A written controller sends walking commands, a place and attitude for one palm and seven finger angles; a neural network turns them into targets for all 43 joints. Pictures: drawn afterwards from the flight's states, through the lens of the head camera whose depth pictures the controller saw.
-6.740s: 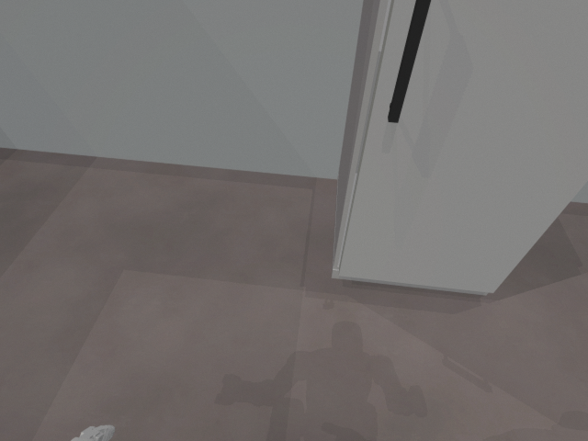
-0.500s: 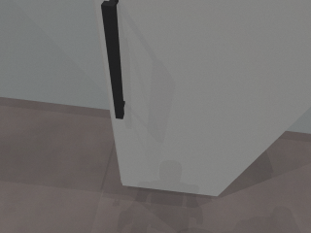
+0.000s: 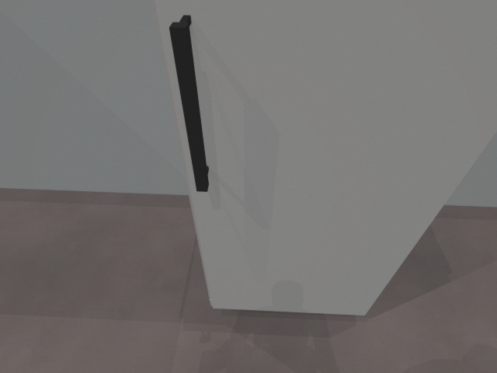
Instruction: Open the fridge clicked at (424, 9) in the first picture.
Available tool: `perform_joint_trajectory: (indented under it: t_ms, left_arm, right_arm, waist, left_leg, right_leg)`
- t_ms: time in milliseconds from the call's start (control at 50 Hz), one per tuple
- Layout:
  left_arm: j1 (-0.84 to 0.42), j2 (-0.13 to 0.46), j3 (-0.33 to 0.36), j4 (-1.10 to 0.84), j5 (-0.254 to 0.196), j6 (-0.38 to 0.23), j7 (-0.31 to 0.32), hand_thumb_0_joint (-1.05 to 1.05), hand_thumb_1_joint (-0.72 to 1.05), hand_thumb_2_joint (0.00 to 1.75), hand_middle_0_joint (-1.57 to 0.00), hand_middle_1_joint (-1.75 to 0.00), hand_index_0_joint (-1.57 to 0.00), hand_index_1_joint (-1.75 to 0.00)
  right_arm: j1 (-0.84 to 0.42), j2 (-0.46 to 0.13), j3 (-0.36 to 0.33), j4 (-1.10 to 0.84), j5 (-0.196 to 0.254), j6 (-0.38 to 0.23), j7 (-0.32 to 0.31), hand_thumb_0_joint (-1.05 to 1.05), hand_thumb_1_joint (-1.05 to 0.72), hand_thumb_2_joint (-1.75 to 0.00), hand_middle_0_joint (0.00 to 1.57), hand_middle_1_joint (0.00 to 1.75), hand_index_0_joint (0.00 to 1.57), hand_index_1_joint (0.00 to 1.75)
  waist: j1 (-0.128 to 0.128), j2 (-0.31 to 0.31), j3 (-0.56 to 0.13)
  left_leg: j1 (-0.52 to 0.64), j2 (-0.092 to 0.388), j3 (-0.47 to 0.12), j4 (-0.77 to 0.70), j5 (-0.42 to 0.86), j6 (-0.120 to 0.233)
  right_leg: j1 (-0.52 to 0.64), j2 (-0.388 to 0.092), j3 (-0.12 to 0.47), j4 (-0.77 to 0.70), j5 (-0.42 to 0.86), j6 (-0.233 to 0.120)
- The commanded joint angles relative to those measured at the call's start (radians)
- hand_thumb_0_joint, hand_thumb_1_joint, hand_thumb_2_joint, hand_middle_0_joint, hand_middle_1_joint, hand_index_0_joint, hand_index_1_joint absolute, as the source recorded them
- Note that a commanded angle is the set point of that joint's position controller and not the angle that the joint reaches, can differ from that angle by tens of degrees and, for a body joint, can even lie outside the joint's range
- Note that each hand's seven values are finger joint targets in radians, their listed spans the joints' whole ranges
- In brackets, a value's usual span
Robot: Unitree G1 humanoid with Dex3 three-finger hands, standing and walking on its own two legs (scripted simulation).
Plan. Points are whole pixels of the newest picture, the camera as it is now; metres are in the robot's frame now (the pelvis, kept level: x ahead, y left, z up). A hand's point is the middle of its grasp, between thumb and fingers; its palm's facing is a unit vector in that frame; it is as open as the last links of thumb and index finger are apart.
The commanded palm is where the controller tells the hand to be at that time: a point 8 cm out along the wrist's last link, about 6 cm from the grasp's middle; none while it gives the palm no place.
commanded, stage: come to a stop and stand still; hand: left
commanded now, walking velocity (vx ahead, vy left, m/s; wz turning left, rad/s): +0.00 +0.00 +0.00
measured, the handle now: (195, 117) +0.47 +0.12 +0.20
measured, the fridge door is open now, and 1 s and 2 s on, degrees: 0 0 0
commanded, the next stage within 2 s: look again from close up in 1.22 s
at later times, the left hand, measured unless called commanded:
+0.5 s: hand out of the picture -0.05 +0.17 -0.17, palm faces +0.05 -0.99 -0.13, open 7.4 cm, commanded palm none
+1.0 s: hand out of the picture +0.02 +0.19 -0.18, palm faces +0.01 -0.99 -0.14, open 7.3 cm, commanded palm none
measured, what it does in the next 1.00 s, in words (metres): stands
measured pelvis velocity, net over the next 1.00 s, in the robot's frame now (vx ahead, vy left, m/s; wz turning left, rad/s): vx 0.02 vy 0.03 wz -0.02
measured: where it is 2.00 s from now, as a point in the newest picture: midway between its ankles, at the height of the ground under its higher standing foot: outside the picture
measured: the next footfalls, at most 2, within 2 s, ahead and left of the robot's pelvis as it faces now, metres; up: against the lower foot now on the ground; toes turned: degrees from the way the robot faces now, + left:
none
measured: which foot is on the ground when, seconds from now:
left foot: down 0.00-1.00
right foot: down 0.00-1.00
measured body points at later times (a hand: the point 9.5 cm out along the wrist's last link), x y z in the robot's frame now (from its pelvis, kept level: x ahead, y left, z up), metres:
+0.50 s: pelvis +0.00 +0.03 +0.00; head -0.01 +0.04 +0.45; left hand -0.05 +0.22 -0.16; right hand +0.00 -0.20 -0.15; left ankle +0.03 +0.04 -0.73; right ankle +0.04 -0.11 -0.73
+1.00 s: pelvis +0.02 +0.03 +0.01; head +0.03 +0.05 +0.46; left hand +0.02 +0.24 -0.16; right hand +0.00 -0.17 -0.15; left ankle +0.03 +0.04 -0.73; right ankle +0.04 -0.11 -0.73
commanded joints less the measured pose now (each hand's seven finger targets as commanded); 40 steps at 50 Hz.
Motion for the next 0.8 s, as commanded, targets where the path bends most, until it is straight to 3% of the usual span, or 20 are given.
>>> perform_joint_trajectory:
  t_ms: [0,100,140,220,420,660,780]
  left_arm:
    - [0.084,0.083,0.019,-0.046,0.008,-0.006,0.004,0.0,0.9,0.9,-0.2,-0.3,-0.2,-0.3]
    - [0.096,0.063,0.017,-0.042,0.008,-0.01,0.002,0.0,0.9,0.9,-0.2,-0.3,-0.2,-0.3]
    - [0.105,0.061,0.016,-0.035,0.009,-0.012,0.002,0.0,0.9,0.9,-0.2,-0.3,-0.2,-0.3]
    - [0.12,0.043,0.011,-0.012,0.009,-0.014,0.001,0.0,0.9,0.9,-0.2,-0.3,-0.2,-0.3]
    - [0.162,0.018,0.0,0.051,0.009,-0.021,0.003,0.0,0.9,0.9,-0.2,-0.3,-0.2,-0.3]
    - [0.161,0.003,-0.006,0.087,0.006,-0.022,0.008,0.0,0.9,0.9,-0.2,-0.3,-0.2,-0.3]
    - [0.14,0.0,-0.003,0.085,0.002,-0.018,0.011,0.0,0.9,0.9,-0.2,-0.3,-0.2,-0.3]
  right_arm:
    - [-0.009,-0.118,-0.03,-0.068,-0.005,-0.029,-0.009,0.0,-0.9,-0.9,0.2,0.3,0.2,0.3]
    - [0.013,-0.106,-0.028,-0.047,-0.004,-0.035,-0.012,0.0,-0.9,-0.9,0.2,0.3,0.2,0.3]
    - [0.021,-0.1,-0.027,-0.035,-0.002,-0.037,-0.013,0.0,-0.9,-0.9,0.2,0.3,0.2,0.3]
    - [0.027,-0.093,-0.025,-0.011,0.0,-0.038,-0.015,0.0,-0.9,-0.9,0.2,0.3,0.2,0.3]
    - [0.03,-0.08,-0.023,0.038,0.007,-0.047,-0.022,0.0,-0.9,-0.9,0.2,0.3,0.2,0.3]
    - [0.038,-0.063,-0.017,0.082,0.011,-0.056,-0.031,0.0,-0.9,-0.9,0.2,0.3,0.2,0.3]
    - [0.051,-0.049,-0.015,0.101,0.011,-0.06,-0.037,0.0,-0.9,-0.9,0.2,0.3,0.2,0.3]
  waist:
    - [0.031,-0.003,0.104]
    - [0.026,-0.037,0.09]
    - [0.025,-0.014,0.074]
    - [0.02,-0.022,0.105]
    - [0.014,-0.01,0.094]
    - [0.012,-0.036,0.082]
    - [0.015,-0.015,0.074]
  left_leg:
    - [-0.231,0.201,-0.294,-0.288,-0.333,-0.036]
    - [-0.202,0.2,-0.298,-0.294,-0.304,-0.038]
    - [-0.169,0.201,-0.3,-0.298,-0.279,-0.041]
    - [-0.172,0.203,-0.3,-0.31,-0.304,-0.044]
    - [-0.094,0.208,-0.291,-0.323,-0.234,-0.062]
    - [-0.02,0.208,-0.263,-0.305,-0.059,-0.084]
    - [0.016,0.211,-0.248,-0.288,0.072,-0.096]
  right_leg:
    - [0.039,-0.061,0.095,-0.061,-0.131,-0.026]
    - [0.033,-0.061,0.105,-0.073,-0.106,-0.027]
    - [0.026,-0.061,0.103,-0.075,-0.084,-0.027]
    - [0.01,-0.06,0.115,-0.092,-0.085,-0.023]
    - [-0.008,-0.065,0.13,-0.108,-0.023,-0.016]
    - [0.006,-0.076,0.139,-0.119,0.053,-0.01]
    - [0.016,-0.075,0.134,-0.111,0.063,-0.006]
